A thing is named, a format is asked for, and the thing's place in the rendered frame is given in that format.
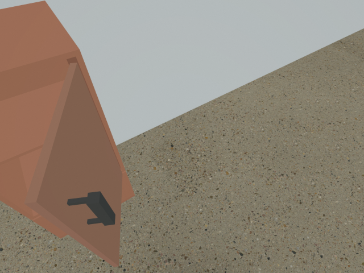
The handle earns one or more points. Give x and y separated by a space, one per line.
98 205

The cupboard door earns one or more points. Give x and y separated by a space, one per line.
76 159

